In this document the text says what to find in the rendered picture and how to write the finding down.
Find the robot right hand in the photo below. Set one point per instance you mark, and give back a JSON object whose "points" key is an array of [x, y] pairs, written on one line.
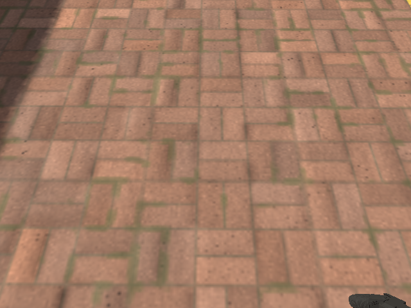
{"points": [[376, 301]]}

